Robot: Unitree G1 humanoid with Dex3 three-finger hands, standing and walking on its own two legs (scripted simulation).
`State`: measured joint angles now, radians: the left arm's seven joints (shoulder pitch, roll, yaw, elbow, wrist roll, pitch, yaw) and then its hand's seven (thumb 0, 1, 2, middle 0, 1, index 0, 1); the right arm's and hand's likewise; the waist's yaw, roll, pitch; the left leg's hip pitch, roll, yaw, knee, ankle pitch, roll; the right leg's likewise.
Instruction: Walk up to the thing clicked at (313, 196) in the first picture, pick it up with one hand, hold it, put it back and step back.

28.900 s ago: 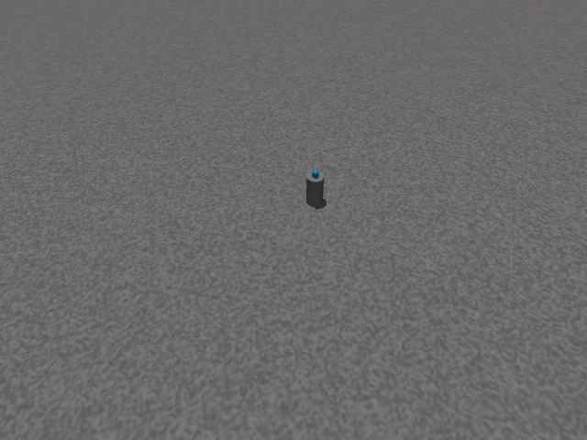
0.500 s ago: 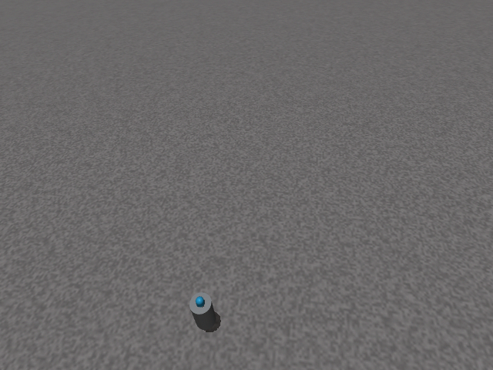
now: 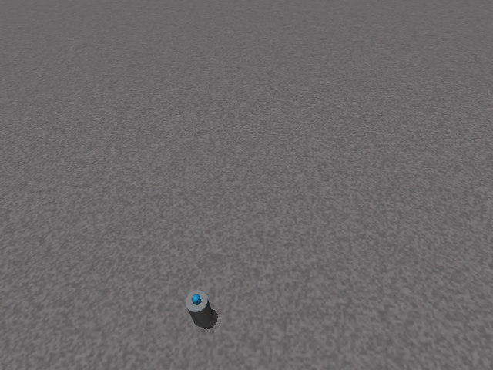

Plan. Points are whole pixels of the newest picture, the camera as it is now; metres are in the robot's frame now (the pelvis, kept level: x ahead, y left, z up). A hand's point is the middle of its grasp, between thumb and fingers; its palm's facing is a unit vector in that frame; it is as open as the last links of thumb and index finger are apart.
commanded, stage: stand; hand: left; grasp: from the side
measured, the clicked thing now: (199, 307) +0.49 +0.22 -0.68
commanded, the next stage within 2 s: step back in 0.84 s
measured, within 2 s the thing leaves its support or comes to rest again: neither
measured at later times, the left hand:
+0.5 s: hand out of the picture +0.11 +0.24 -0.15, palm faces -0.02 -0.94 -0.34, open 7.4 cm
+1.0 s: hand out of the picture +0.10 +0.26 -0.16, palm faces +0.00 -0.93 -0.36, open 7.4 cm
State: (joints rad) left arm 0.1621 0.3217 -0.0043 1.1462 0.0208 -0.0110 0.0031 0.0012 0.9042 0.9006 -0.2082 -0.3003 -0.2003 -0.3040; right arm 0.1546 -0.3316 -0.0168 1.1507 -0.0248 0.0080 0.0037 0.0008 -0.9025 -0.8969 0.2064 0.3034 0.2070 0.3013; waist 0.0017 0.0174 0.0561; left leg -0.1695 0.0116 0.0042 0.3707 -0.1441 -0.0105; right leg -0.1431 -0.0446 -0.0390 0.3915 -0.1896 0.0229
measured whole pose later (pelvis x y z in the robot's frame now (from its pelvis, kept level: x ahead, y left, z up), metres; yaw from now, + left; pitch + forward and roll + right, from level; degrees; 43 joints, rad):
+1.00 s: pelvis +0.01 +0.00 -0.01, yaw +0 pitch -2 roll -1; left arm 0.07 0.35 0.05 1.06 0.00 0.01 0.01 0.00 0.90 0.90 -0.21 -0.30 -0.20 -0.30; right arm 0.05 -0.38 -0.04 1.07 0.00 0.03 0.01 0.00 -0.90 -0.90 0.21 0.30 0.21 0.30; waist -0.02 0.03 0.14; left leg -0.27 0.03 -0.01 0.55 -0.22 0.01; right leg -0.19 -0.03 -0.05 0.46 -0.23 0.01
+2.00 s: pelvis -0.19 +0.08 -0.02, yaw +0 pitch -3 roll -1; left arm 0.09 0.39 0.07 0.80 0.02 0.08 0.01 0.00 0.90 0.90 -0.21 -0.30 -0.20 -0.30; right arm 0.17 -0.35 -0.04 0.89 -0.04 0.02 -0.01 0.00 -0.90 -0.90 0.21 0.30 0.21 0.30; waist -0.01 -0.06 0.19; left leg -0.23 -0.04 -0.04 0.63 -0.35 0.04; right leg -0.45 0.05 0.12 0.91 -0.47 -0.01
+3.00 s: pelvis -0.51 +0.05 -0.02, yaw -3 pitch -1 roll -1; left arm 0.19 0.42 0.10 0.80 0.03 0.10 0.00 0.00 0.90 0.90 -0.21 -0.30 -0.20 -0.30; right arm 0.14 -0.37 -0.04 0.80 -0.04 0.00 -0.03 0.00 -0.90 -0.90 0.21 0.30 0.21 0.30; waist 0.02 -0.08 0.16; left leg -0.38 0.04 0.00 0.60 -0.20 0.01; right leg -0.38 0.06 0.18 1.12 -0.47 0.04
